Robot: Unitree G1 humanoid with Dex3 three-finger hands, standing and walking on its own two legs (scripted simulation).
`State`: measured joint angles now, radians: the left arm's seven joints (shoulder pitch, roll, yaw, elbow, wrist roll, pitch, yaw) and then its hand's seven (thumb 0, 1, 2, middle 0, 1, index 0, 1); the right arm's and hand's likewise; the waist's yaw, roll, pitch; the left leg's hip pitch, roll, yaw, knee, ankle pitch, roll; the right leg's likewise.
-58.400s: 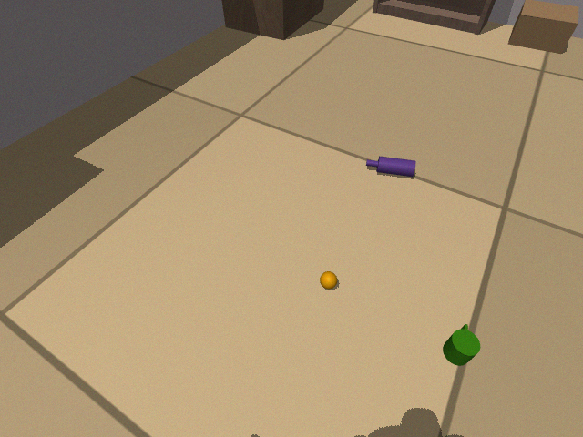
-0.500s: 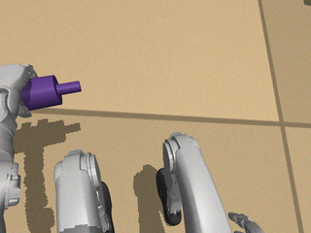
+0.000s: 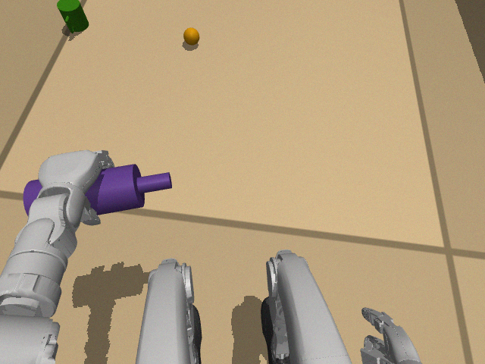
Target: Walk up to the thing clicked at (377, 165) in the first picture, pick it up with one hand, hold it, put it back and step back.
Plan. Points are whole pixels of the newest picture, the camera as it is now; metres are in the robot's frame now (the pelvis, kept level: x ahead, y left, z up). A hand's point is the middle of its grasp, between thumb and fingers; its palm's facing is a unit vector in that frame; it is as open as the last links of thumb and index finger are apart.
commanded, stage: lift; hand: left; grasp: from above
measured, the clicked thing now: (105, 191) +0.43 +0.23 -0.10
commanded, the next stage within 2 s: hold in 0.86 s
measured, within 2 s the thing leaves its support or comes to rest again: neither
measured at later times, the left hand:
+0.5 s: hand (47, 175) +0.38 +0.24 +0.09, palm faces -0.43 -0.09 -0.90, open 10.8 cm
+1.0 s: hand (27, 123) +0.40 +0.23 +0.16, palm faces -0.42 -0.11 -0.90, open 10.9 cm
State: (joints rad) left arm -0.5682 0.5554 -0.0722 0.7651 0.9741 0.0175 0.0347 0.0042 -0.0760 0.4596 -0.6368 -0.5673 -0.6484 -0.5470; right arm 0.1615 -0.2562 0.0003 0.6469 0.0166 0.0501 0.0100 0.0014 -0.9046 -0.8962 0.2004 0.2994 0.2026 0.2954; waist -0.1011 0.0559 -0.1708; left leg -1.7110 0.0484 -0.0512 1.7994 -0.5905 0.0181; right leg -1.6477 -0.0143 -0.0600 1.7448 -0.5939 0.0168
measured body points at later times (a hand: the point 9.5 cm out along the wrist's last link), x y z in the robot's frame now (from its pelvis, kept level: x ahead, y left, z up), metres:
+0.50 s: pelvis +0.04 +0.00 +0.16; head +0.11 +0.00 +0.61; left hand +0.39 +0.24 +0.14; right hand +0.14 -0.27 +0.04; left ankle +0.09 +0.11 -0.48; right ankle +0.10 -0.13 -0.48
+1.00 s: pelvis +0.08 +0.00 +0.22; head +0.13 -0.01 +0.67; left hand +0.42 +0.23 +0.21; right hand +0.18 -0.27 +0.10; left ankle +0.09 +0.11 -0.48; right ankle +0.09 -0.13 -0.48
